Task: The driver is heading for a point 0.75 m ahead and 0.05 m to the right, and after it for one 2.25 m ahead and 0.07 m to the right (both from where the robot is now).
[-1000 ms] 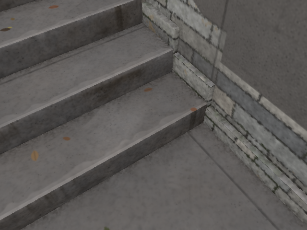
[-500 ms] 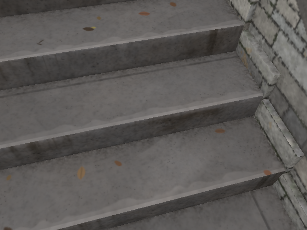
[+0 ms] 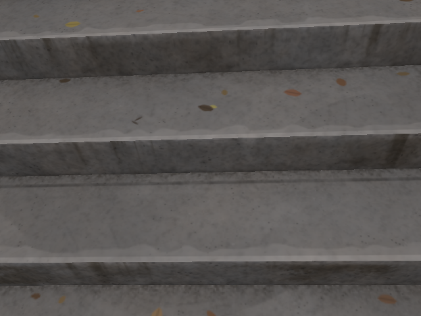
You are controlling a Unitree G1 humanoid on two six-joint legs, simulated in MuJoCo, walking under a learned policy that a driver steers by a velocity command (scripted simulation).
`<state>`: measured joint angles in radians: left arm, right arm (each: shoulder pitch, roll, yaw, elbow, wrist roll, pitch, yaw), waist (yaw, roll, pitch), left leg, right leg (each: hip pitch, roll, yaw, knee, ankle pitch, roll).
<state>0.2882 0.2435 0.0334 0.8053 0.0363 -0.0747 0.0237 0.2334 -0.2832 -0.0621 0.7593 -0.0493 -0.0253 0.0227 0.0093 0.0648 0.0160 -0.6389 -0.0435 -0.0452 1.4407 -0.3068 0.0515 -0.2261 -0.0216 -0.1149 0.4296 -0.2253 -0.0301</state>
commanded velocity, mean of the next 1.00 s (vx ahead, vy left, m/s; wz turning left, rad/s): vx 0.37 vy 0.00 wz -0.17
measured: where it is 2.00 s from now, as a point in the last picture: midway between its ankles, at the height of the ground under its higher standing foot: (188, 88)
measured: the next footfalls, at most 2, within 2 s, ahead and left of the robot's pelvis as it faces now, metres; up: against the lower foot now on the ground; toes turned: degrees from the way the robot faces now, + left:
left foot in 0.34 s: +0.38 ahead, +0.18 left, +0.15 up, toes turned +10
right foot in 0.90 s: +0.63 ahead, +0.02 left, +0.30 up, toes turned -7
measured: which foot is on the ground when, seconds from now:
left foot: up 0.00-0.32, down 0.34-0.92, up 0.94-1.00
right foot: down 0.00-0.36, up 0.38-0.88, down 0.90-1.00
